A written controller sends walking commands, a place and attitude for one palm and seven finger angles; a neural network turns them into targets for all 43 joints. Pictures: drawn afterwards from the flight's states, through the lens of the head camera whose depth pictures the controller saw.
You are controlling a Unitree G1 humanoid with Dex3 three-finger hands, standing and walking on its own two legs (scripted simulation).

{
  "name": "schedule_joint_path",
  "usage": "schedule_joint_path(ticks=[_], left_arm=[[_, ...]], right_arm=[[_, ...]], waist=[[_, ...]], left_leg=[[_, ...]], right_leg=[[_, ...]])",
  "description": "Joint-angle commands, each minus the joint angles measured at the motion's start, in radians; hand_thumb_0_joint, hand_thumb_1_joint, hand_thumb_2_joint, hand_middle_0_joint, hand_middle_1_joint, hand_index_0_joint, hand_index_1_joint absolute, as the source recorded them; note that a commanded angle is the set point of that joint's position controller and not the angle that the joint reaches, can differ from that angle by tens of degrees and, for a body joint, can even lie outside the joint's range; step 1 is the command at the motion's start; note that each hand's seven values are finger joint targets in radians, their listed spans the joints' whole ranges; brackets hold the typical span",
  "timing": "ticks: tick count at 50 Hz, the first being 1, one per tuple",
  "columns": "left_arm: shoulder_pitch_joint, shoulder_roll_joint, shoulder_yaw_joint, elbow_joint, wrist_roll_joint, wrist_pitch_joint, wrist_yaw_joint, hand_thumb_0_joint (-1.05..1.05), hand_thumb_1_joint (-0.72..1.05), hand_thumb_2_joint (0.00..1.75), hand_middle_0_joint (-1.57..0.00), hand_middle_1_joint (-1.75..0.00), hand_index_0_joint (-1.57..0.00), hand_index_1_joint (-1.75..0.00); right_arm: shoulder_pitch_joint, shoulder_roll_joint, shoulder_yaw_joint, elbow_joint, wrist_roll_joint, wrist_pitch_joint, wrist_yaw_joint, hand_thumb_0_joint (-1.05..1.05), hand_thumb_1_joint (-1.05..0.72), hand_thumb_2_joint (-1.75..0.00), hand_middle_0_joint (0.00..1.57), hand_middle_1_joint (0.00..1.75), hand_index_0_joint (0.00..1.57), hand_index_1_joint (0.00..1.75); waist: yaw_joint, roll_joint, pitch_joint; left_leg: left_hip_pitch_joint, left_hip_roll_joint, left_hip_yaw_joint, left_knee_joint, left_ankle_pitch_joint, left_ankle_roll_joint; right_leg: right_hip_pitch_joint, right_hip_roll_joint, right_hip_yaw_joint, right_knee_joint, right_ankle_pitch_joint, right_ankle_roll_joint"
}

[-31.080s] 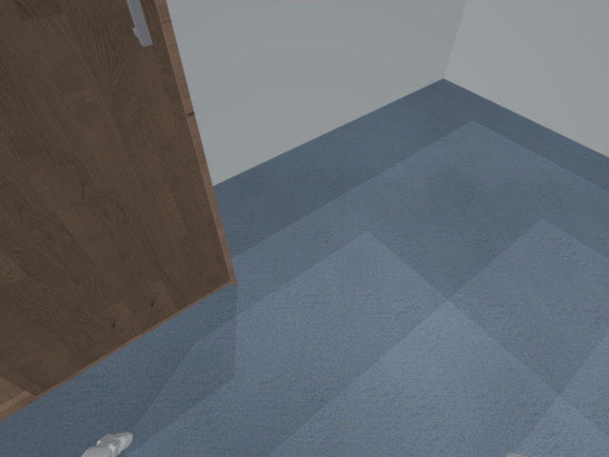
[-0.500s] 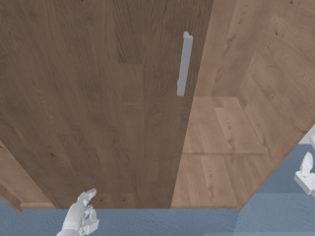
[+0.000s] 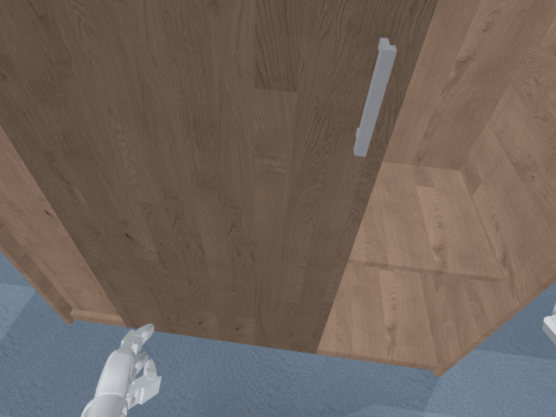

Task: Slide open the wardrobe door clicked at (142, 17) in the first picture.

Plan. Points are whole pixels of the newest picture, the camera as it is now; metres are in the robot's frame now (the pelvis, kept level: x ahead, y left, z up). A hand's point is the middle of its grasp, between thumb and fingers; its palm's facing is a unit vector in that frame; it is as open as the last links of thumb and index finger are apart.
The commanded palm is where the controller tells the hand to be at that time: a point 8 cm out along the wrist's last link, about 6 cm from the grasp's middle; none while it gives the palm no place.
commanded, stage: step back with the hand held close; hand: right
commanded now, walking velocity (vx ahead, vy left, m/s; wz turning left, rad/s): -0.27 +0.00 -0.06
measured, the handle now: (371, 100) +0.47 -0.10 +0.25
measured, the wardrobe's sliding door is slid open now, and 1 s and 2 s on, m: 0.43 0.43 0.43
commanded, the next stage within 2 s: stop stepping back and stand still in 0.92 s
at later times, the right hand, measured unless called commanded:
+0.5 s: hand out of the picture +0.10 -0.29 +0.16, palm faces +0.56 +0.70 -0.44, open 7.4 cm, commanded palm +0.04 -0.31 +0.18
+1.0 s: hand out of the picture +0.05 -0.26 +0.16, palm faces +0.44 +0.82 -0.37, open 7.4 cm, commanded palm -0.01 -0.29 +0.18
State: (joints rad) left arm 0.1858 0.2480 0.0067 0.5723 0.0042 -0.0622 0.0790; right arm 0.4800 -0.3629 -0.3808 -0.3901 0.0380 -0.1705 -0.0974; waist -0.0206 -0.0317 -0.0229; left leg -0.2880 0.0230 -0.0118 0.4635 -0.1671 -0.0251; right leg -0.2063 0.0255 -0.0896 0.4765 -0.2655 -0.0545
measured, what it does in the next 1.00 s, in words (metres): walks backwards: left foot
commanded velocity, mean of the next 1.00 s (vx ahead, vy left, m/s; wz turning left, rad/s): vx -0.34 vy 0.00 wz -0.01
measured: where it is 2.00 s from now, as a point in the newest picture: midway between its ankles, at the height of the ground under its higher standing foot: outside the picture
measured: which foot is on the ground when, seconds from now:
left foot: down 0.00-0.66, up 0.68-0.90, down 0.92-1.00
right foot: down 0.00-0.92, up 0.94-1.00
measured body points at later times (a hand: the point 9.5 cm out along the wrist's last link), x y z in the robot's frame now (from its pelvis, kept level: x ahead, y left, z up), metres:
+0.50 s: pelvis -0.08 +0.00 -0.02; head -0.09 -0.01 +0.43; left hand +0.09 +0.23 -0.10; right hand +0.06 -0.32 +0.18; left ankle +0.03 +0.13 -0.74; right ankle -0.01 -0.08 -0.74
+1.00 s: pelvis -0.16 +0.00 -0.01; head -0.14 -0.03 +0.44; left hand +0.02 +0.23 -0.09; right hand +0.02 -0.30 +0.18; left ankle -0.24 +0.15 -0.74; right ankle -0.06 -0.08 -0.73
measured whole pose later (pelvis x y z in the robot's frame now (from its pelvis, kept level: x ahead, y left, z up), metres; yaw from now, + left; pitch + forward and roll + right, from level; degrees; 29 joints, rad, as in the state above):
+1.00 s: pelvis -0.16 +0.00 -0.01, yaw +2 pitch +3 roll +3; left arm 0.17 0.17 0.00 0.67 0.03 -0.17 0.05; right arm 0.42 -0.37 -0.41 -0.47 0.01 -0.32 -0.13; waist -0.06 0.03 -0.02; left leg -0.20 -0.04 -0.05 0.52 -0.38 -0.02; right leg -0.55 -0.04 -0.06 0.65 -0.19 0.00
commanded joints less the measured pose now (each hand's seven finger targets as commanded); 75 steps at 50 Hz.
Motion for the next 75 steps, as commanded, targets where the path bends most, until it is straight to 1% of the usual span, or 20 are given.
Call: schedule_joint_path(ticks=[1, 16, 22, 27, 31, 33, 37, 43, 46, 47, 50, 53, 56, 60, 61, 63, 71, 73, 74, 75], left_arm=[[-0.096, 0.111, 0.050, -0.178, 0.001, -0.036, 0.012, 0.00, 0.90, 0.90, -0.20, -0.30, -0.20, -0.30], [-0.041, 0.136, 0.057, -0.179, -0.004, -0.094, 0.020, 0.00, 0.90, 0.90, -0.20, -0.30, -0.20, -0.30], [-0.038, 0.126, 0.063, -0.178, 0.005, -0.115, 0.012, 0.00, 0.90, 0.90, -0.20, -0.30, -0.20, -0.30], [-0.018, 0.101, 0.060, -0.136, 0.013, -0.119, -0.009, 0.00, 0.90, 0.90, -0.20, -0.30, -0.20, -0.30], [-0.019, 0.110, 0.061, -0.132, 0.010, -0.121, -0.007, 0.00, 0.90, 0.90, -0.20, -0.30, -0.20, -0.30], [-0.037, 0.121, 0.063, -0.149, 0.010, -0.131, 0.004, 0.00, 0.90, 0.90, -0.20, -0.30, -0.20, -0.30], [-0.034, 0.107, 0.097, -0.114, 0.014, -0.155, -0.011, 0.00, 0.90, 0.90, -0.20, -0.30, -0.20, -0.30], [-0.038, 0.088, 0.068, -0.060, 0.021, -0.183, -0.027, 0.00, 0.90, 0.90, -0.20, -0.30, -0.20, -0.30], [-0.037, 0.041, 0.059, -0.033, 0.027, -0.160, -0.025, 0.00, 0.90, 0.90, -0.20, -0.30, -0.20, -0.30], [-0.073, 0.040, 0.048, -0.043, 0.032, -0.164, -0.018, 0.00, 0.90, 0.90, -0.20, -0.30, -0.20, -0.30], [-0.074, 0.053, 0.049, -0.079, 0.012, -0.153, 0.005, 0.00, 0.90, 0.90, -0.20, -0.30, -0.20, -0.30], [-0.061, 0.086, 0.048, -0.108, 0.002, -0.146, 0.002, 0.00, 0.90, 0.90, -0.20, -0.30, -0.20, -0.30], [-0.056, 0.090, 0.054, -0.131, 0.021, -0.161, -0.010, 0.00, 0.90, 0.90, -0.20, -0.30, -0.20, -0.30], [-0.068, 0.091, 0.045, -0.157, 0.012, -0.129, -0.013, 0.00, 0.90, 0.90, -0.20, -0.30, -0.20, -0.30], [-0.071, 0.091, 0.052, -0.161, 0.014, -0.115, -0.014, 0.00, 0.90, 0.90, -0.20, -0.30, -0.20, -0.30], [-0.070, 0.093, 0.057, -0.125, 0.023, -0.090, -0.008, 0.00, 0.90, 0.90, -0.20, -0.30, -0.20, -0.30], [-0.017, 0.094, 0.038, -0.043, 0.006, -0.146, 0.041, 0.00, 0.90, 0.90, -0.20, -0.30, -0.20, -0.30], [-0.013, 0.140, 0.046, -0.075, 0.007, -0.158, 0.038, 0.00, 0.90, 0.90, -0.20, -0.30, -0.20, -0.30], [-0.025, 0.112, 0.038, -0.088, 0.007, -0.160, 0.030, 0.00, 0.90, 0.90, -0.20, -0.30, -0.20, -0.30], [-0.051, 0.105, 0.050, -0.095, 0.010, -0.164, 0.024, 0.00, 0.90, 0.90, -0.20, -0.30, -0.20, -0.30]], right_arm=[[0.008, -0.252, -0.196, -0.235, 0.006, -0.075, -0.030, 0.00, -0.90, -0.90, 0.20, 0.30, 0.20, 0.30], [-0.106, -0.197, -0.157, -0.232, -0.051, -0.146, -0.060, 0.00, -0.90, -0.90, 0.20, 0.30, 0.20, 0.30], [-0.109, -0.210, -0.186, -0.251, -0.063, -0.174, -0.050, 0.00, -0.90, -0.90, 0.20, 0.30, 0.20, 0.30], [-0.160, -0.206, -0.155, -0.255, -0.036, -0.176, -0.043, 0.00, -0.90, -0.90, 0.20, 0.30, 0.20, 0.30], [-0.123, -0.227, -0.178, -0.291, -0.026, -0.191, -0.054, 0.00, -0.90, -0.90, 0.20, 0.30, 0.20, 0.30], [-0.106, -0.214, -0.211, -0.317, -0.036, -0.200, -0.059, 0.00, -0.90, -0.90, 0.20, 0.30, 0.20, 0.30], [-0.053, -0.225, -0.243, -0.294, -0.017, -0.201, -0.055, 0.00, -0.90, -0.90, 0.20, 0.30, 0.20, 0.30], [-0.108, -0.159, -0.120, -0.278, -0.011, -0.193, -0.039, 0.00, -0.90, -0.90, 0.20, 0.30, 0.20, 0.30], [-0.156, -0.242, -0.137, -0.282, -0.017, -0.206, -0.045, 0.00, -0.90, -0.90, 0.20, 0.30, 0.20, 0.30], [-0.216, -0.276, -0.145, -0.322, -0.017, -0.218, -0.050, 0.00, -0.90, -0.90, 0.20, 0.30, 0.20, 0.30], [-0.128, -0.276, -0.174, -0.312, -0.022, -0.176, -0.037, 0.00, -0.90, -0.90, 0.20, 0.30, 0.20, 0.30], [0.020, -0.256, -0.187, -0.297, 0.000, -0.147, -0.019, 0.00, -0.90, -0.90, 0.20, 0.30, 0.20, 0.30], [0.112, -0.291, -0.249, -0.373, 0.018, -0.133, -0.027, 0.00, -0.90, -0.90, 0.20, 0.30, 0.20, 0.30], [0.190, -0.250, -0.230, -0.341, 0.017, -0.097, -0.047, 0.00, -0.90, -0.90, 0.20, 0.30, 0.20, 0.30], [0.190, -0.282, -0.252, -0.335, 0.012, -0.093, -0.049, 0.00, -0.90, -0.90, 0.20, 0.30, 0.20, 0.30], [0.078, -0.289, -0.229, -0.330, 0.015, -0.090, -0.052, 0.00, -0.90, -0.90, 0.20, 0.30, 0.20, 0.30], [-0.298, -0.163, -0.016, -0.175, -0.034, -0.062, -0.078, 0.00, -0.90, -0.90, 0.20, 0.30, 0.20, 0.30], [-0.344, -0.163, -0.014, -0.264, -0.035, -0.078, -0.082, 0.00, -0.90, -0.90, 0.20, 0.30, 0.20, 0.30], [-0.355, -0.196, -0.039, -0.299, -0.044, -0.089, -0.081, 0.00, -0.90, -0.90, 0.20, 0.30, 0.20, 0.30], [-0.304, -0.252, -0.113, -0.309, -0.050, -0.096, -0.080, 0.00, -0.90, -0.90, 0.20, 0.30, 0.20, 0.30]], waist=[[-0.010, 0.044, -0.166], [0.010, -0.081, -0.009], [0.012, -0.060, -0.001], [0.027, 0.155, 0.019], [0.034, 0.016, -0.056], [0.020, -0.206, -0.111], [0.013, -0.091, -0.139], [0.006, -0.152, -0.066], [0.015, 0.132, -0.127], [0.006, 0.138, -0.127], [0.016, 0.172, -0.203], [-0.002, -0.178, -0.275], [-0.013, -0.236, -0.269], [0.005, -0.189, -0.084], [0.005, -0.060, -0.081], [0.005, 0.275, 0.037], [0.048, 0.015, -0.005], [0.050, -0.334, -0.003], [0.051, -0.317, 0.047], [0.014, -0.164, 0.026]], left_leg=[[0.165, 0.053, -0.072, 0.041, 0.313, 0.025], [0.193, -0.013, -0.074, 0.188, -0.111, 0.007], [0.222, -0.018, -0.154, 0.221, -0.029, 0.021], [-0.190, 0.131, -0.335, -0.081, -0.272, 0.105], [-0.199, 0.052, -0.193, 0.047, -0.241, 0.060], [0.071, -0.083, -0.044, 0.471, -0.094, -0.002], [0.029, -0.108, -0.062, 0.675, -0.302, 0.000], [0.002, -0.059, 0.030, -0.047, -0.268, 0.050], [-0.191, 0.253, -0.309, -0.224, 0.035, 0.164], [-0.177, 0.275, -0.254, -0.184, 0.251, 0.159], [0.013, 0.134, -0.076, 0.038, 0.619, 0.059], [-0.047, -0.072, -0.001, 0.253, -0.054, -0.006], [0.005, -0.079, -0.011, 0.317, -0.390, 0.024], [0.274, -0.080, 0.098, 0.026, -0.277, 0.062], [0.205, -0.011, 0.020, -0.100, -0.352, 0.083], [-0.265, 0.363, -0.488, -0.408, -0.663, 0.233], [-0.156, 0.148, -0.084, -0.048, -0.445, 0.129], [-0.286, -0.032, 0.050, 0.350, -0.356, 0.034], [-0.330, -0.047, 0.039, 0.486, -0.355, 0.026], [-0.293, -0.021, 0.027, 0.509, -0.294, 0.021]], right_leg=[[-0.099, -0.110, 0.132, -0.074, 0.248, 0.006], [-0.539, -0.191, 0.267, -0.213, -0.503, -0.081], [-0.612, -0.165, 0.251, -0.135, -0.521, -0.088], [-0.274, -0.051, 0.164, 0.159, -0.298, -0.010], [-0.209, -0.107, 0.236, 0.005, -0.301, -0.029], [-0.458, -0.300, 0.421, -0.252, -0.445, -0.111], [-0.392, -0.382, 0.375, -0.255, -0.313, -0.139], [-0.146, -0.260, 0.265, -0.192, -0.198, 0.000], [0.016, -0.100, 0.073, 0.233, 0.018, 0.092], [0.001, -0.076, 0.058, 0.316, -0.017, 0.091], [-0.017, -0.046, 0.050, 0.153, 0.299, 0.062], [0.168, -0.210, 0.238, -0.071, 0.793, -0.023], [0.046, -0.271, 0.362, -0.253, 0.123, -0.043], [-0.364, -0.120, 0.157, -0.266, -0.421, 0.041], [-0.337, -0.052, 0.094, -0.079, -0.356, 0.060], [-0.276, 0.005, 0.118, 0.589, -0.163, 0.082], [0.013, -0.045, 0.019, 0.037, -0.135, 0.018], [0.062, -0.282, 0.464, -0.230, -0.331, -0.075], [-0.003, -0.370, 0.598, -0.311, -0.349, -0.133], [-0.029, -0.357, 0.506, -0.291, -0.237, -0.131]])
